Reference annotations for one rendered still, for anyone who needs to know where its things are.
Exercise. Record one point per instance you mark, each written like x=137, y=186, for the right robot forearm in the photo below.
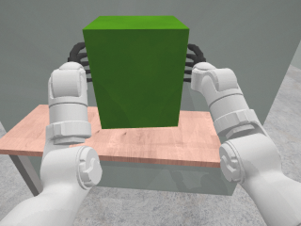
x=232, y=116

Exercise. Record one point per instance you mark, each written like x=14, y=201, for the table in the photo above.
x=194, y=142

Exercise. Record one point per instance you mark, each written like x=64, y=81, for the left robot forearm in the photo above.
x=67, y=102

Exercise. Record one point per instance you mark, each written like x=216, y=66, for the right robot hand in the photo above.
x=198, y=57

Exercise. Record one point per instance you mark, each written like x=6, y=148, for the robot right upper arm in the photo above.
x=253, y=162

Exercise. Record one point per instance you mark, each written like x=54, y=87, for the robot left upper arm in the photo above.
x=66, y=175

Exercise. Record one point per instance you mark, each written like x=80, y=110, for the left robot hand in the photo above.
x=75, y=56

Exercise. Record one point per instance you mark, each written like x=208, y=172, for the carton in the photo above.
x=137, y=68

